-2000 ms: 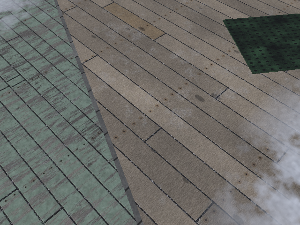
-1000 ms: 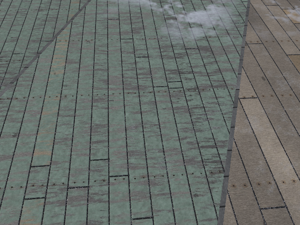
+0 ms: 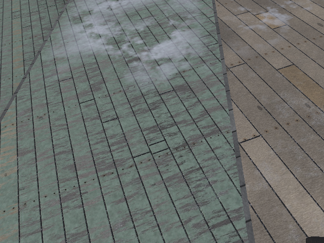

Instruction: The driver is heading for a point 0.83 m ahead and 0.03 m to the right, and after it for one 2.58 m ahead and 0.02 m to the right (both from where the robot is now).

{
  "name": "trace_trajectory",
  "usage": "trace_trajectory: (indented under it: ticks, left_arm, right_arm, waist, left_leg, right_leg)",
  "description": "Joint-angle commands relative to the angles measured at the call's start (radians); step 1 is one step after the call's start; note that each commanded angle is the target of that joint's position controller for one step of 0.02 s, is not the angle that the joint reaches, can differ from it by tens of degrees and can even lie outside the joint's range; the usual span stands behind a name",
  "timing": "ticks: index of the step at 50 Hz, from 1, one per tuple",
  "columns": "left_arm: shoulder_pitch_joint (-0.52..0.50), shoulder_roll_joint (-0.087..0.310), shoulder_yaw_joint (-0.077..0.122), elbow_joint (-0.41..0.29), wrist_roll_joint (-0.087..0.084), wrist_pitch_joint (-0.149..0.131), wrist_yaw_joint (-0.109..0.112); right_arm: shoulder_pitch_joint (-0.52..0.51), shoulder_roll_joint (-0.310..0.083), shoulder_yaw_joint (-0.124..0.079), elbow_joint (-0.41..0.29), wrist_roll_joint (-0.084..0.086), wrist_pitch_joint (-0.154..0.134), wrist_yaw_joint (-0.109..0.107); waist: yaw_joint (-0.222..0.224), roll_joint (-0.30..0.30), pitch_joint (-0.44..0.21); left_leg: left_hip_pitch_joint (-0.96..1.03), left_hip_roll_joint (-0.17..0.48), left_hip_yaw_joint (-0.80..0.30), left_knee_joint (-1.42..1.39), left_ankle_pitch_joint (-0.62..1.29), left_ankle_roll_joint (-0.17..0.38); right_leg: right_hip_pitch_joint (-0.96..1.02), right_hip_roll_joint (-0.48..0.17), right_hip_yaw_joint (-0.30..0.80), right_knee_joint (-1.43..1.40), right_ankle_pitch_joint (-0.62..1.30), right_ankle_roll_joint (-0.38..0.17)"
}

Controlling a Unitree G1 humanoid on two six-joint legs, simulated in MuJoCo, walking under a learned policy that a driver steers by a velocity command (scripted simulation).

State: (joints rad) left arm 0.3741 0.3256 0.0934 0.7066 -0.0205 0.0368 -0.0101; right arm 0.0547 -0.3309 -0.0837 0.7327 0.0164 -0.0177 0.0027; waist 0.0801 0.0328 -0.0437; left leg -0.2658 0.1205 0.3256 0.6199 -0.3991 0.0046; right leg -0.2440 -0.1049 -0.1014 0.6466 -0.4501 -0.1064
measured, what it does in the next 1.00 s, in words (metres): walks ahead: left foot, then right foot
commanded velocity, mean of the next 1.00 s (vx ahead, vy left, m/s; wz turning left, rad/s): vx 0.90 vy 0.00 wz -0.11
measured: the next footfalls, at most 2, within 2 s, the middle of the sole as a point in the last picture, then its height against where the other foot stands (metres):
left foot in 0.38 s outside the picture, level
right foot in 0.82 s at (276, 206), level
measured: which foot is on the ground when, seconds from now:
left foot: up 0.00-0.36, down 0.38-0.82, up 0.84-1.00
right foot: down 0.00-0.38, up 0.40-0.80, down 0.82-1.00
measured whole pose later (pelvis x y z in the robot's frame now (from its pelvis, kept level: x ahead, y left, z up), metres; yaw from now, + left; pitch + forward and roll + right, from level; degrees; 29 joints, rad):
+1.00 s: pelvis +0.73 -0.21 +0.01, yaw -3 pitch +2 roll -2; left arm 0.29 0.29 0.05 0.81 0.04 -0.10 0.00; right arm 0.25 -0.34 -0.08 0.79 -0.02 -0.01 0.04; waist 0.00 0.05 0.01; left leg -0.59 0.05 0.02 1.24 -0.26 0.08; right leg -0.16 -0.02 -0.15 0.42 -0.29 -0.01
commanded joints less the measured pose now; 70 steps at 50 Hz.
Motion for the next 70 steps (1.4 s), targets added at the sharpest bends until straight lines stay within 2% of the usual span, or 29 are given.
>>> trace_trajectory:
  ticks: [1, 2, 4, 14, 18, 19, 20, 21, 22, 24, 27, 30, 33, 37, 39, 40, 41, 42, 45, 50, 53, 54, 59, 60, 61, 62, 63, 65, 70]
  left_arm:
    - [0.155, 0.141, 0.005, -0.002, 0.041, -0.014, -0.025]
    - [0.060, 0.199, 0.031, -0.051, 0.046, -0.026, -0.013]
    - [0.027, 0.206, 0.039, -0.060, 0.054, -0.044, 0.000]
    - [0.168, 0.112, 0.012, 0.062, 0.026, -0.102, 0.008]
    - [0.081, 0.173, 0.019, 0.087, 0.033, -0.118, 0.009]
    - [0.039, 0.183, 0.022, 0.089, 0.042, -0.116, 0.007]
    - [0.034, 0.113, 0.003, 0.077, 0.053, -0.122, 0.008]
    - [0.126, -0.056, -0.038, 0.025, 0.012, -0.130, -0.007]
    - [0.049, -0.003, -0.044, 0.030, 0.020, -0.133, -0.004]
    - [-0.105, 0.063, -0.036, 0.035, 0.060, -0.130, -0.015]
    - [-0.156, 0.029, -0.052, -0.014, 0.082, -0.112, -0.041]
    - [-0.309, 0.010, -0.078, -0.084, 0.095, -0.109, -0.050]
    - [-0.450, -0.006, -0.107, -0.139, 0.070, -0.121, -0.069]
    - [-0.472, 0.030, -0.092, -0.133, 0.059, -0.121, -0.050]
    - [-0.269, 0.079, -0.064, -0.072, 0.070, -0.129, -0.021]
    - [-0.105, 0.120, -0.041, -0.032, 0.079, -0.133, 0.000]
    - [0.099, 0.209, -0.011, -0.014, 0.100, -0.133, 0.025]
    - [0.087, 0.262, 0.000, -0.015, 0.110, -0.124, 0.025]
    - [-0.115, 0.053, -0.032, -0.010, 0.079, -0.127, 0.013]
    - [-0.086, -0.011, -0.047, 0.075, 0.038, -0.168, 0.005]
    - [-0.171, 0.016, -0.044, 0.069, 0.027, -0.173, 0.010]
    - [-0.298, 0.095, -0.015, -0.001, 0.004, -0.154, 0.042]
    - [-0.217, 0.188, 0.015, -0.037, -0.022, -0.123, 0.070]
    - [-0.172, 0.097, -0.009, -0.027, -0.023, -0.131, 0.052]
    - [-0.111, -0.025, -0.048, -0.051, 0.046, -0.139, 0.029]
    - [0.040, 0.063, -0.049, -0.093, 0.019, -0.150, 0.019]
    - [-0.058, 0.173, -0.029, -0.101, 0.015, -0.156, 0.022]
    - [-0.176, 0.158, -0.025, -0.117, 0.034, -0.141, 0.044]
    - [-0.190, 0.088, -0.031, -0.127, 0.045, -0.113, 0.052]
  right_arm:
    - [-0.133, 0.097, 0.046, -0.160, -0.083, 0.017, 0.036]
    - [-0.200, 0.038, 0.044, -0.208, -0.107, -0.008, 0.045]
    - [-0.176, -0.092, 0.010, -0.160, -0.092, -0.037, 0.048]
    - [-0.270, -0.013, 0.040, -0.185, -0.045, -0.018, 0.065]
    - [0.027, -0.083, 0.007, -0.118, -0.044, -0.027, 0.028]
    - [0.267, -0.115, -0.012, -0.051, -0.038, -0.027, 0.007]
    - [0.476, -0.186, -0.032, -0.011, -0.057, -0.032, -0.015]
    - [0.500, -0.300, -0.052, 0.015, -0.088, -0.040, -0.008]
    - [0.332, -0.186, -0.028, -0.013, -0.078, -0.041, 0.009]
    - [0.308, -0.074, -0.009, 0.011, -0.064, -0.049, 0.019]
    - [0.309, -0.025, 0.018, 0.070, -0.055, -0.068, 0.014]
    - [0.385, -0.041, 0.016, 0.103, -0.033, -0.086, 0.009]
    - [0.363, -0.087, -0.004, 0.091, -0.030, -0.090, 0.006]
    - [0.431, -0.122, -0.009, 0.118, -0.005, -0.090, 0.018]
    - [0.438, -0.162, -0.018, 0.130, -0.010, -0.084, 0.016]
    - [0.415, -0.160, -0.019, 0.121, -0.008, -0.084, 0.018]
    - [0.386, -0.068, 0.001, 0.084, -0.012, -0.090, 0.016]
    - [0.461, 0.044, 0.026, 0.026, 0.035, -0.084, 0.011]
    - [0.302, -0.021, 0.013, 0.039, -0.015, -0.044, 0.021]
    - [0.183, 0.041, 0.022, -0.031, -0.053, 0.019, 0.050]
    - [0.102, 0.061, 0.044, -0.096, -0.049, 0.006, 0.070]
    - [0.133, 0.034, 0.032, -0.077, 0.049, -0.022, 0.064]
    - [0.405, -0.169, -0.061, -0.031, 0.009, -0.006, 0.060]
    - [0.429, -0.178, -0.063, -0.020, 0.018, 0.005, 0.038]
    - [0.347, -0.261, -0.063, -0.066, -0.009, 0.005, 0.023]
    - [0.312, -0.298, -0.065, -0.145, -0.070, -0.024, 0.038]
    - [0.240, -0.265, -0.070, -0.191, -0.032, -0.024, 0.046]
    - [0.128, -0.178, -0.043, -0.205, 0.025, -0.025, 0.039]
    - [0.083, -0.142, -0.040, -0.191, 0.009, -0.004, -0.009]
  waist:
    - [0.004, -0.425, 0.188]
    - [-0.003, -0.293, 0.189]
    - [-0.022, -0.096, 0.155]
    - [0.045, -0.181, 0.147]
    - [-0.113, -0.192, 0.032]
    - [-0.238, -0.145, -0.087]
    - [-0.319, -0.031, -0.199]
    - [-0.214, 0.406, -0.286]
    - [-0.162, 0.269, -0.126]
    - [-0.159, -0.029, 0.034]
    - [-0.078, 0.079, 0.070]
    - [-0.082, 0.016, 0.170]
    - [-0.095, 0.033, 0.190]
    - [-0.111, 0.004, 0.120]
    - [-0.010, 0.002, -0.026]
    - [0.074, 0.003, -0.114]
    - [0.145, -0.118, -0.257]
    - [0.054, -0.345, -0.381]
    - [-0.017, -0.092, -0.013]
    - [-0.105, -0.106, 0.125]
    - [-0.148, -0.134, 0.153]
    - [-0.141, -0.143, 0.143]
    - [-0.289, -0.097, -0.115]
    - [-0.269, 0.007, -0.068]
    - [-0.160, 0.284, -0.074]
    - [-0.118, 0.229, -0.405]
    - [-0.160, 0.028, -0.419]
    - [-0.087, -0.176, -0.147]
    - [-0.039, -0.109, -0.078]
  left_leg:
    - [-0.701, -0.149, -0.221, 0.591, -0.270, -0.030]
    - [-0.799, -0.095, -0.316, 0.639, -0.132, -0.049]
    - [-0.680, -0.042, -0.340, 0.515, 0.104, -0.063]
    - [-0.424, -0.109, -0.270, 0.031, 0.305, -0.048]
    - [0.002, -0.181, -0.223, -0.023, 0.203, 0.040]
    - [0.257, -0.187, -0.212, -0.024, 0.174, 0.056]
    - [0.516, -0.017, -0.417, -0.014, -0.113, 0.066]
    - [0.627, 0.218, -1.034, -0.326, -0.631, 0.143]
    - [0.476, 0.242, -1.248, -0.477, -0.607, 0.149]
    - [0.253, 0.163, -0.875, -0.384, -0.179, 0.147]
    - [0.127, 0.081, -0.779, -0.446, -0.148, 0.196]
    - [0.089, 0.078, -0.722, -0.523, -0.032, 0.246]
    - [-0.054, 0.018, -0.604, -0.581, 0.152, 0.223]
    - [0.040, 0.033, -0.559, -0.501, 0.584, 0.187]
    - [0.097, -0.004, -0.506, -0.168, 0.884, 0.149]
    - [-0.047, -0.049, -0.502, 0.078, 0.773, 0.128]
    - [-0.215, -0.119, -0.453, 0.424, 0.362, 0.118]
    - [-0.429, -0.182, -0.417, 0.718, -0.059, 0.107]
    - [-0.514, -0.041, -0.401, 0.709, 0.132, 0.107]
    - [-0.513, -0.002, -0.347, 0.606, 0.167, 0.061]
    - [-0.372, -0.039, -0.270, 0.271, 0.365, 0.060]
    - [-0.304, -0.069, -0.251, 0.155, 0.447, 0.039]
    - [0.301, -0.251, -0.193, 0.021, 0.538, 0.141]
    - [0.427, -0.181, -0.323, -0.080, 0.638, 0.182]
    - [0.507, -0.038, -0.574, 0.028, 1.233, 0.270]
    - [0.712, 0.207, -1.067, -0.117, 1.001, 0.518]
    - [0.657, 0.175, -1.098, -0.226, 0.672, 0.474]
    - [0.346, 0.067, -0.995, -0.305, 0.401, 0.358]
    - [-0.003, -0.050, -0.729, -0.230, 0.947, 0.302]
  right_leg:
    - [0.176, -0.163, 0.774, -0.387, -0.191, -0.200]
    - [0.195, -0.241, 0.901, -0.557, -0.331, -0.233]
    - [0.195, -0.184, 0.691, -0.520, -0.247, -0.185]
    - [0.263, -0.049, 0.430, -0.502, 0.340, -0.135]
    - [0.237, -0.062, 0.352, -0.269, 1.015, -0.069]
    - [0.157, -0.012, 0.301, -0.005, 1.082, -0.048]
    - [-0.065, 0.053, 0.281, 0.365, 0.833, -0.035]
    - [-0.353, 0.238, 0.278, 0.689, 0.018, 0.001]
    - [-0.454, 0.204, 0.311, 0.758, 0.061, -0.027]
    - [-0.385, 0.095, 0.262, 0.667, 0.206, -0.030]
    - [-0.395, 0.051, 0.229, 0.572, 0.189, 0.009]
    - [-0.511, 0.000, 0.173, 0.411, 0.222, 0.070]
    - [-0.306, 0.028, 0.119, 0.085, 0.372, 0.114]
    - [-0.072, 0.108, 0.060, -0.050, 0.453, 0.098]
    - [0.173, 0.161, 0.054, -0.110, 0.330, 0.069]
    - [0.410, 0.094, 0.099, -0.092, 0.294, 0.056]
    - [0.616, -0.167, 0.368, -0.133, -0.077, 0.036]
    - [0.697, -0.403, 0.880, -0.355, -0.385, -0.037]
    - [0.315, -0.261, 0.544, -0.405, -0.069, -0.028]
    - [0.164, -0.185, 0.118, -0.417, 0.753, 0.017]
    - [0.056, -0.112, -0.093, -0.418, 0.920, 0.048]
    - [0.052, -0.059, -0.135, -0.399, 0.881, 0.058]
    - [0.032, -0.077, -0.110, 0.175, 1.271, 0.110]
    - [-0.137, -0.010, -0.078, 0.437, 0.466, 0.160]
    - [-0.333, 0.152, -0.041, 0.863, -0.305, 0.193]
    - [-0.485, 0.211, 0.212, 1.046, -0.252, 0.206]
    - [-0.477, 0.156, 0.286, 0.958, -0.143, 0.174]
    - [-0.475, 0.109, 0.270, 0.777, -0.030, 0.162]
    - [-0.310, 0.099, 0.227, 0.452, 0.030, 0.210]
Velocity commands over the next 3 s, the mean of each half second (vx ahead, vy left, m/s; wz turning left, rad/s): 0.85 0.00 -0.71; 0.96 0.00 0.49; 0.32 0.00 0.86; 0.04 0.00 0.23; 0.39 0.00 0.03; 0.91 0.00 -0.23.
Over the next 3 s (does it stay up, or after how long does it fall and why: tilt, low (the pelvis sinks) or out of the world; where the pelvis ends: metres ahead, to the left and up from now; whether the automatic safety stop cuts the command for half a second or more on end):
stays up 1.55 -0.02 0.01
